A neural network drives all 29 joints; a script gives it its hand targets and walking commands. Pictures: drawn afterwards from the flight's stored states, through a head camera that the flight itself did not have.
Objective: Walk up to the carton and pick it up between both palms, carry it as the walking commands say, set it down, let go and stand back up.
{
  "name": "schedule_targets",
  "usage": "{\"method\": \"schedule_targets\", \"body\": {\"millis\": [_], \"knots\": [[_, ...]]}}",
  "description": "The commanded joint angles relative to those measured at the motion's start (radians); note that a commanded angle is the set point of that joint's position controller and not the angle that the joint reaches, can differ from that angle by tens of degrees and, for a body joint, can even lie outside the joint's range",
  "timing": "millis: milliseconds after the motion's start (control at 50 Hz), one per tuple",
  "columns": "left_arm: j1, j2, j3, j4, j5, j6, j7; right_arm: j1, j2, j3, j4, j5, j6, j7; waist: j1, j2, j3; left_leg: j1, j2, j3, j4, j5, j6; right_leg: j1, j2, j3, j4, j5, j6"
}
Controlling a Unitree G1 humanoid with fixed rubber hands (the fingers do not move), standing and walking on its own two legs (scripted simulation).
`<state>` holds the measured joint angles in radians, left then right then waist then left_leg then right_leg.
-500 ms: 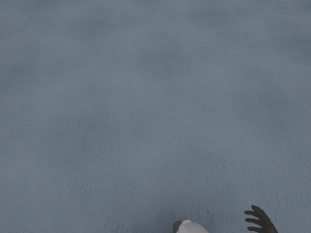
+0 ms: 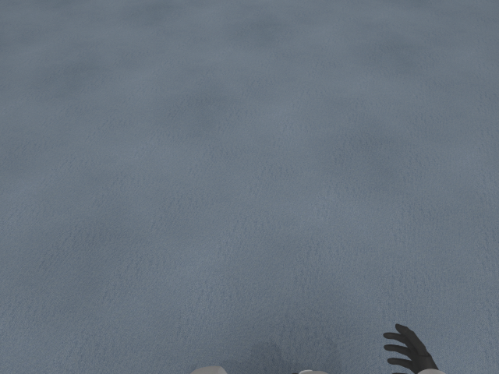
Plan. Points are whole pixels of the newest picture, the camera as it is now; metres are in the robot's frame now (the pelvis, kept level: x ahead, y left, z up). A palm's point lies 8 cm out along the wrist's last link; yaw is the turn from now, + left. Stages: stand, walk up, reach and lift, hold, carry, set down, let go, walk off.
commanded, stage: walk up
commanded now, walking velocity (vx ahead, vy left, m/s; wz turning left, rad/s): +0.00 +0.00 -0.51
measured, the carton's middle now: out of the picture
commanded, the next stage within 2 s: none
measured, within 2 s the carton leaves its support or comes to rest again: neither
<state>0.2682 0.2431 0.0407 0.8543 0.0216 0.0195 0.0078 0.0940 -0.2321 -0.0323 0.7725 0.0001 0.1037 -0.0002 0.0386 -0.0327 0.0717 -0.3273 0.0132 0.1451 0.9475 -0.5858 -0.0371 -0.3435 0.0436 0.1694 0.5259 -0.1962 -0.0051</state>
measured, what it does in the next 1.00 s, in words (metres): steps on the spot, turning right: left foot, then right foot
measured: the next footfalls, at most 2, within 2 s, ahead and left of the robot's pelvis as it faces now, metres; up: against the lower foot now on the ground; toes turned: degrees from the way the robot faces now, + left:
left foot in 0.16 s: -0.02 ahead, +0.11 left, +0.00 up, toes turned +4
right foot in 0.56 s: +0.01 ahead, -0.14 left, +0.00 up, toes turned -8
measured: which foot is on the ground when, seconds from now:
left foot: up 0.00-0.14, down 0.16-0.58, up 0.60-1.00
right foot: down 0.00-0.16, up 0.18-0.54, down 0.56-1.00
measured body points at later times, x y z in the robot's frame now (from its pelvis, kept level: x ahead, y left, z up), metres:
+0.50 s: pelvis -0.02 +0.00 -0.01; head +0.04 +0.00 +0.44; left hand +0.09 +0.24 -0.15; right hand +0.04 -0.27 -0.14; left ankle -0.06 +0.11 -0.74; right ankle -0.03 -0.15 -0.71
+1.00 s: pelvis -0.05 -0.02 +0.01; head +0.01 -0.07 +0.45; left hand +0.10 +0.21 -0.12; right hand +0.02 -0.32 -0.12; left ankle -0.03 +0.10 -0.69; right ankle -0.03 -0.13 -0.74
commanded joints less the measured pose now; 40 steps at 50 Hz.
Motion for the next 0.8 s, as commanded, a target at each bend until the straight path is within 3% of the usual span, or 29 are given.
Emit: {"method": "schedule_targets", "body": {"millis": [0, 40, 60, 80, 100, 120, 140, 160, 180, 220, 240, 280, 320, 400, 440, 460, 480, 500, 520, 540, 560, 580, 600, 640, 680, 780], "knots": [[0.043, 0.222, 0.068, -0.018, 0.003, 0.001, 0.019, -0.016, -0.105, -0.033, -0.085, 0.015, -0.033, -0.005, -0.011, -0.174, -0.093, 0.162, -0.058, -0.126, -0.263, 0.075, -0.006, -0.014, -0.149, 0.378, -0.242, 0.278, -0.129], [-0.006, 0.205, 0.054, -0.04, -0.009, 0.001, 0.014, 0.043, -0.114, -0.035, -0.058, 0.01, -0.038, -0.013, -0.049, -0.15, -0.106, 0.371, -0.051, -0.092, -0.474, 0.225, -0.003, -0.155, -0.097, 0.344, -0.224, 0.148, -0.084], [-0.014, 0.187, 0.044, -0.049, -0.017, -0.005, 0.012, 0.087, -0.131, -0.042, -0.037, 0.004, -0.044, -0.016, -0.068, -0.108, -0.138, 0.524, -0.007, -0.082, -0.582, 0.349, 0.013, -0.24, -0.062, 0.3, -0.169, 0.051, -0.047], [0.007, 0.152, 0.041, -0.053, -0.016, -0.011, 0.011, 0.12, -0.162, -0.049, -0.025, -0.004, -0.049, -0.021, -0.071, 0.019, -0.185, 0.586, 0.119, -0.146, -0.63, 0.366, 0.051, -0.278, -0.026, 0.22, -0.039, -0.091, -0.029], [-0.005, 0.107, 0.041, -0.058, -0.011, -0.009, 0.012, 0.16, -0.209, -0.054, -0.021, -0.012, -0.05, -0.026, -0.093, 0.233, -0.202, 0.568, 0.35, -0.308, -0.744, 0.315, 0.14, -0.331, 0.058, 0.054, 0.236, -0.283, -0.002], [-0.031, 0.103, 0.052, -0.056, -0.003, -0.004, 0.013, 0.115, -0.223, -0.054, -0.047, -0.027, -0.048, -0.032, -0.089, 0.251, -0.153, 0.422, 0.515, -0.327, -0.753, 0.283, 0.179, -0.364, 0.009, -0.025, 0.456, -0.272, 0.033], [-0.006, 0.109, 0.055, -0.035, -0.002, 0.009, 0.008, 0.03, -0.196, -0.048, -0.072, -0.017, -0.049, -0.031, -0.041, 0.175, -0.075, 0.288, 0.506, -0.258, -0.752, 0.305, 0.189, -0.338, -0.024, -0.035, 0.598, -0.245, 0.046], [0.042, 0.105, 0.054, -0.021, 0.002, 0.014, 0.0, -0.043, -0.165, -0.039, -0.093, -0.005, -0.054, -0.028, 0.003, 0.115, -0.057, 0.259, 0.439, -0.155, -0.734, 0.356, 0.168, -0.321, -0.024, -0.056, 0.672, -0.177, 0.045], [0.029, 0.121, 0.059, -0.037, 0.005, 0.017, -0.007, -0.089, -0.158, -0.044, -0.099, 0.003, -0.059, -0.022, -0.007, 0.14, -0.045, 0.258, 0.442, -0.107, -0.723, 0.376, 0.209, -0.337, -0.06, -0.099, 0.722, -0.158, 0.057], [0.047, 0.117, 0.047, -0.011, 0.0, 0.019, -0.014, -0.094, -0.099, -0.032, -0.104, 0.0, -0.061, -0.021, 0.014, 0.075, -0.038, 0.294, 0.352, 0.014, -0.639, 0.55, 0.182, -0.336, -0.066, -0.117, 0.724, -0.144, 0.063], [0.053, 0.106, 0.043, -0.013, -0.002, 0.017, -0.014, -0.065, -0.088, -0.027, -0.105, -0.004, -0.059, -0.023, 0.008, 0.08, -0.054, 0.317, 0.321, 0.034, -0.611, 0.617, 0.16, -0.328, -0.05, -0.128, 0.694, -0.142, 0.063], [0.015, 0.083, 0.031, -0.029, -0.013, 0.013, -0.02, -0.003, -0.102, -0.023, -0.088, -0.003, -0.061, -0.019, -0.013, 0.135, -0.053, 0.353, 0.309, 0.055, -0.585, 0.732, 0.14, -0.329, -0.051, -0.172, 0.599, -0.135, 0.067], [-0.018, 0.071, 0.022, -0.029, -0.023, 0.011, -0.027, 0.038, -0.125, -0.022, -0.059, -0.007, -0.061, -0.013, -0.034, 0.195, -0.05, 0.396, 0.29, 0.066, -0.557, 0.761, 0.113, -0.311, -0.065, -0.176, 0.428, -0.103, 0.072], [-0.071, 0.082, 0.021, -0.045, -0.023, 0.007, -0.032, 0.104, -0.171, -0.032, -0.028, -0.022, -0.063, -0.02, -0.07, 0.244, -0.106, 0.481, 0.332, 0.062, -0.49, 0.903, 0.124, -0.249, -0.051, -0.197, 0.258, -0.164, 0.053], [-0.027, 0.092, 0.018, -0.035, -0.021, -0.003, -0.025, 0.079, -0.184, -0.041, -0.029, -0.021, -0.059, -0.019, -0.052, 0.249, -0.151, 0.502, 0.343, 0.064, -0.428, 0.972, 0.124, -0.201, -0.04, -0.195, 0.197, -0.198, 0.025], [0.018, 0.098, 0.017, -0.021, -0.019, -0.008, -0.02, 0.054, -0.187, -0.047, -0.034, -0.018, -0.056, -0.019, -0.027, 0.239, -0.173, 0.495, 0.334, 0.076, -0.378, 0.991, 0.116, -0.148, -0.03, -0.188, 0.138, -0.182, 0.007], [0.087, 0.111, 0.018, -0.003, -0.018, -0.016, -0.015, 0.014, -0.197, -0.052, -0.043, -0.011, -0.052, -0.015, 0.019, 0.209, -0.194, 0.451, 0.306, 0.09, -0.286, 0.98, 0.1, -0.055, -0.019, -0.168, 0.042, -0.12, -0.016], [0.151, 0.145, 0.021, 0.014, -0.015, -0.024, -0.011, -0.012, -0.203, -0.06, -0.055, -0.001, -0.045, -0.011, 0.052, 0.096, -0.206, 0.352, 0.25, 0.092, -0.139, 0.808, 0.068, 0.051, -0.045, -0.081, -0.051, 0.228, -0.035], [0.193, 0.219, 0.043, 0.026, -0.008, -0.035, -0.006, -0.024, -0.164, -0.051, -0.091, 0.003, -0.041, -0.003, 0.055, -0.135, -0.207, 0.097, 0.128, 0.057, 0.021, 0.228, 0.016, 0.199, -0.174, 0.19, -0.052, 0.709, -0.085], [0.235, 0.278, 0.06, 0.033, -0.01, -0.029, 0.003, -0.065, -0.113, -0.032, -0.126, -0.002, -0.034, -0.001, 0.067, -0.276, -0.17, -0.129, 0.018, -0.024, 0.133, -0.12, -0.015, 0.289, -0.261, 0.421, -0.056, 0.969, -0.144], [0.242, 0.266, 0.06, 0.041, -0.011, -0.03, 0.011, -0.11, -0.102, -0.029, -0.134, -0.008, -0.025, -0.003, 0.055, -0.233, -0.132, -0.176, -0.011, -0.11, 0.186, -0.138, -0.017, 0.243, -0.277, 0.51, -0.12, 0.868, -0.153], [0.186, 0.248, 0.056, 0.02, -0.01, -0.033, 0.019, -0.109, -0.105, -0.03, -0.13, -0.012, -0.023, -0.002, 0.033, -0.188, -0.088, -0.236, -0.004, -0.167, 0.235, -0.059, -0.019, 0.228, -0.269, 0.51, -0.137, 0.753, -0.164], [0.151, 0.225, 0.057, 0.008, -0.014, -0.037, 0.026, -0.117, -0.116, -0.033, -0.119, -0.016, -0.029, -0.001, 0.027, -0.145, -0.09, -0.273, 0.004, -0.187, 0.223, -0.005, -0.02, 0.253, -0.238, 0.463, -0.144, 0.689, -0.146], [0.142, 0.209, 0.058, 0.003, -0.021, -0.043, 0.036, -0.102, -0.121, -0.028, -0.102, -0.013, -0.032, 0.004, 0.027, -0.146, -0.133, -0.251, -0.005, -0.194, 0.172, 0.062, -0.018, 0.269, -0.197, 0.41, -0.155, 0.574, -0.116], [0.163, 0.195, 0.061, 0.01, -0.02, -0.043, 0.038, -0.108, -0.115, -0.022, -0.09, -0.013, -0.035, 0.002, 0.028, -0.158, -0.156, -0.234, -0.021, -0.189, 0.108, 0.103, -0.015, 0.294, -0.183, 0.383, -0.156, 0.577, -0.12], [0.151, 0.196, 0.065, -0.011, -0.01, -0.027, 0.027, -0.115, -0.118, -0.033, -0.07, -0.008, -0.021, -0.009, 0.026, -0.182, -0.124, -0.138, -0.051, -0.156, -0.003, 0.137, -0.019, 0.184, -0.151, 0.405, -0.217, 0.353, -0.123]]}}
